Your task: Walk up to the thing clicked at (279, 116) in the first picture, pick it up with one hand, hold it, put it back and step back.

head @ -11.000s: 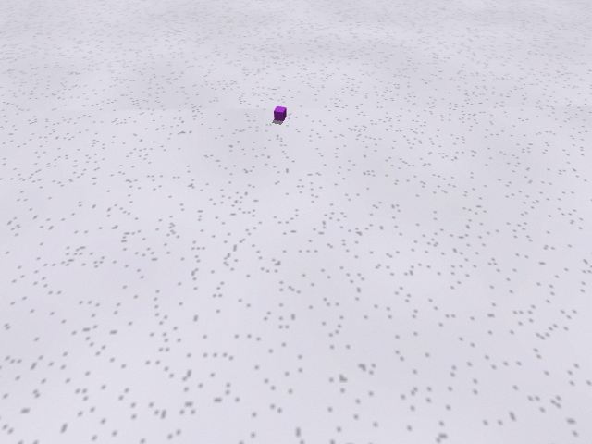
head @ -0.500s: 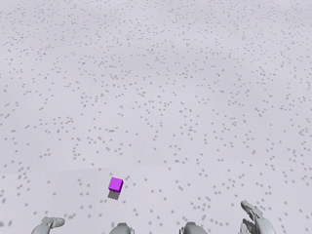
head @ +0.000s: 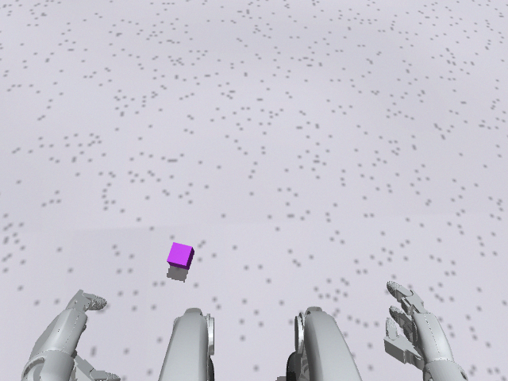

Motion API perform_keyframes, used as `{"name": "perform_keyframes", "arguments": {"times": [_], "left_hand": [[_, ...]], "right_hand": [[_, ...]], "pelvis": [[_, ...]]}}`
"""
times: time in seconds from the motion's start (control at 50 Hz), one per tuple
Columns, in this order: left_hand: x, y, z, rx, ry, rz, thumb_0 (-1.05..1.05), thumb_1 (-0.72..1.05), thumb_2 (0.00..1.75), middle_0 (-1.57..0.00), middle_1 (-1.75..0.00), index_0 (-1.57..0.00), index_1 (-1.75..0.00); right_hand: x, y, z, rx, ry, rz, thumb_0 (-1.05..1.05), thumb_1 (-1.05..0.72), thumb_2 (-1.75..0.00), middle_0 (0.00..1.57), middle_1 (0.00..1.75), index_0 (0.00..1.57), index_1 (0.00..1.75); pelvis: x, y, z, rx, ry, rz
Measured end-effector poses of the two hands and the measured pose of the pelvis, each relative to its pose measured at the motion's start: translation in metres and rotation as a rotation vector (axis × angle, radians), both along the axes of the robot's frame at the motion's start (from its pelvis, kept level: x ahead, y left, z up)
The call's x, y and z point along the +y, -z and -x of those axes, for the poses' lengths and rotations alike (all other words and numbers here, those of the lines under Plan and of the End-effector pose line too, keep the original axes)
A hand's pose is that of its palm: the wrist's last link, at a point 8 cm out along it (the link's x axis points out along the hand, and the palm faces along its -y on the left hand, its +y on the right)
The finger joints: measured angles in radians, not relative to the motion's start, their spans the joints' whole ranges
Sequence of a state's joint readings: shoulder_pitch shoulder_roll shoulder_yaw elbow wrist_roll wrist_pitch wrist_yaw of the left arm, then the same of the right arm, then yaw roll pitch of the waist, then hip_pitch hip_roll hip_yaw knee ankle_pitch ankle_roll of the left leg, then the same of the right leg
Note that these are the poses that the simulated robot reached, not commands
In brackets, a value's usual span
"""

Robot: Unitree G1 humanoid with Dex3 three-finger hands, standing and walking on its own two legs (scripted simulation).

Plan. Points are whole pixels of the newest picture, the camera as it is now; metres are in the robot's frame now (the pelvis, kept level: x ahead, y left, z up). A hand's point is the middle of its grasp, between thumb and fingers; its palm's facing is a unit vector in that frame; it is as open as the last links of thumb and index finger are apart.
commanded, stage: rise first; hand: left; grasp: from above
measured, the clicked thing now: (181, 256) +0.45 +0.21 -0.56
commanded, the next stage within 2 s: approach in 1.64 s
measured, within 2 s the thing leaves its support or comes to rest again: neither
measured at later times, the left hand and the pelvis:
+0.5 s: hand (127, 292) +0.31 +0.28 -0.33, palm faces -0.53 -0.26 -0.81, open 13.6 cm; pelvis -0.06 +0.00 -0.18, yaw -3 degrees
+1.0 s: hand (139, 274) +0.36 +0.28 -0.39, palm faces -0.52 -0.07 -0.85, open 13.8 cm; pelvis -0.06 +0.01 -0.24, yaw -5 degrees
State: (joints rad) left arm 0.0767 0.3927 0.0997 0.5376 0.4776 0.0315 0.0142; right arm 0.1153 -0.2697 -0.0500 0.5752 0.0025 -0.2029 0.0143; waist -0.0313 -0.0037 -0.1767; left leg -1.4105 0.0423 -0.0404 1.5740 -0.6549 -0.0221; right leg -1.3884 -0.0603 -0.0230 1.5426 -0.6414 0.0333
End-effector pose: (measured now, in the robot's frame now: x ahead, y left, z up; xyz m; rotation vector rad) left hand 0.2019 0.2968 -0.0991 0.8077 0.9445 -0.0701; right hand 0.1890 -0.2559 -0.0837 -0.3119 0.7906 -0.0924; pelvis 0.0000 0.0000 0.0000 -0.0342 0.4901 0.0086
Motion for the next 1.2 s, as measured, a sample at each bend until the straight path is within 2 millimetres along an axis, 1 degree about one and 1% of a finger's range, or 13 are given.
{"name": "perform_keyframes", "arguments": {"times": [0.1, 0.18, 0.26, 0.32, 0.38, 0.44, 0.52, 0.6, 0.74, 0.82, 0.94, 1.08, 1.2], "left_hand": [[-0.004, 0.043, -0.032, -0.071, 0.144, -0.073, 0.00, -0.47, 0.96, -0.07, -1.05, -0.07, -1.04], [-0.005, 0.076, -0.057, -0.108, 0.237, -0.134, 0.00, -0.45, 0.95, -0.07, -1.05, -0.07, -1.04], [-0.004, 0.106, -0.078, -0.131, 0.313, -0.190, 0.00, -0.43, 0.95, -0.08, -1.05, -0.09, -1.03], [-0.002, 0.127, -0.092, -0.141, 0.374, -0.222, 0.00, -0.42, 0.95, -0.08, -1.04, -0.09, -1.03], [0.000, 0.144, -0.104, -0.154, 0.429, -0.248, 0.00, -0.41, 0.95, -0.08, -1.05, -0.09, -1.03], [0.000, 0.158, -0.114, -0.163, 0.478, -0.266, 0.00, -0.41, 0.96, -0.07, -1.05, -0.08, -1.03], [-0.002, 0.175, -0.123, -0.173, 0.537, -0.280, 0.00, -0.41, 0.97, -0.06, -1.06, -0.08, -1.03], [-0.003, 0.189, -0.131, -0.188, 0.589, -0.288, 0.00, -0.41, 0.97, -0.06, -1.05, -0.08, -1.02], [-0.005, 0.210, -0.146, -0.215, 0.663, -0.315, 0.00, -0.41, 0.96, -0.06, -1.03, -0.08, -0.99], [-0.007, 0.219, -0.156, -0.234, 0.700, -0.337, 0.00, -0.41, 0.95, -0.06, -1.01, -0.09, -0.97], [-0.010, 0.233, -0.168, -0.237, 0.731, -0.359, 0.00, -0.42, 0.95, -0.07, -0.99, -0.09, -0.95], [-0.012, 0.245, -0.175, -0.234, 0.760, -0.368, 0.00, -0.42, 0.94, -0.08, -0.97, -0.10, -0.93], [-0.013, 0.253, -0.180, -0.234, 0.790, -0.372, 0.00, -0.41, 0.93, -0.09, -0.95, -0.11, -0.92]], "right_hand": [[-0.009, 0.054, 0.011, 0.047, 0.003, 0.007, 0.01, -0.82, -0.88, 0.20, 0.30, 0.20, 0.30], [-0.013, 0.099, 0.029, 0.109, 0.012, 0.005, 0.01, -0.83, -0.88, 0.20, 0.30, 0.20, 0.30], [-0.016, 0.142, 0.054, 0.192, 0.021, 0.003, 0.01, -0.83, -0.88, 0.20, 0.30, 0.20, 0.30], [-0.018, 0.169, 0.077, 0.261, 0.033, 0.004, 0.01, -0.83, -0.88, 0.20, 0.30, 0.20, 0.30], [-0.019, 0.191, 0.100, 0.326, 0.052, 0.007, 0.01, -0.83, -0.88, 0.20, 0.30, 0.20, 0.30], [-0.020, 0.206, 0.121, 0.381, 0.073, 0.012, 0.01, -0.83, -0.88, 0.20, 0.30, 0.20, 0.30], [-0.022, 0.219, 0.147, 0.439, 0.104, 0.022, 0.01, -0.83, -0.88, 0.20, 0.30, 0.20, 0.30], [-0.023, 0.226, 0.166, 0.485, 0.124, 0.039, 0.01, -0.84, -0.89, 0.20, 0.30, 0.20, 0.30], [-0.026, 0.236, 0.186, 0.546, 0.134, 0.068, 0.01, -0.86, -0.89, 0.20, 0.30, 0.20, 0.30], [-0.027, 0.242, 0.189, 0.569, 0.131, 0.080, 0.00, -0.87, -0.89, 0.20, 0.30, 0.20, 0.30], [-0.025, 0.251, 0.185, 0.587, 0.123, 0.086, 0.00, -0.89, -0.90, 0.20, 0.30, 0.20, 0.30], [-0.022, 0.259, 0.181, 0.604, 0.116, 0.085, 0.00, -0.90, -0.90, 0.20, 0.30, 0.20, 0.30], [-0.021, 0.265, 0.182, 0.625, 0.113, 0.087, 0.00, -0.91, -0.90, 0.20, 0.30, 0.20, 0.30]], "pelvis": [[-0.002, 0.044, 0.014, 0.055, 0.005, 0.000], [-0.003, 0.079, 0.026, 0.086, 0.010, 0.003], [-0.004, 0.111, 0.037, 0.103, 0.014, 0.008], [-0.004, 0.132, 0.044, 0.110, 0.018, 0.015], [-0.004, 0.151, 0.050, 0.109, 0.020, 0.022], [-0.002, 0.167, 0.055, 0.103, 0.022, 0.028], [0.000, 0.184, 0.060, 0.092, 0.027, 0.038], [0.002, 0.197, 0.063, 0.082, 0.030, 0.047], [0.004, 0.217, 0.065, 0.072, 0.033, 0.062], [0.005, 0.226, 0.064, 0.073, 0.032, 0.068], [0.006, 0.235, 0.062, 0.077, 0.033, 0.074], [0.007, 0.243, 0.059, 0.082, 0.033, 0.077], [0.007, 0.249, 0.057, 0.082, 0.036, 0.080]]}}
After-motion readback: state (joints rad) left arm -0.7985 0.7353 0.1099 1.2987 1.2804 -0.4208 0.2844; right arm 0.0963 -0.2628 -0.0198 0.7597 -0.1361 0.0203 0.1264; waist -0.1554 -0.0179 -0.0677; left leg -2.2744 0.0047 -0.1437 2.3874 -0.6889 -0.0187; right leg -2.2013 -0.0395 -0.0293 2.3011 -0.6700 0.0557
